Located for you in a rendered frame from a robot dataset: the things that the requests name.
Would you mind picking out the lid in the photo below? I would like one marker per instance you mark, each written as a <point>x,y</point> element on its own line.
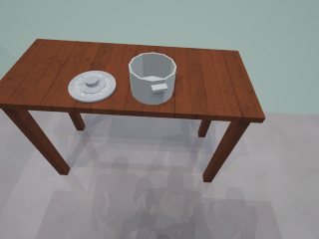
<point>84,94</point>

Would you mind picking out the knob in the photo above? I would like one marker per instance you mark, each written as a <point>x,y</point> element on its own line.
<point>91,81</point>

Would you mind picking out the pot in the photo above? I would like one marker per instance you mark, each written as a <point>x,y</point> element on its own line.
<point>152,77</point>

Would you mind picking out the table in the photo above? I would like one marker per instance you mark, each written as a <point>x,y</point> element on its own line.
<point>209,84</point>

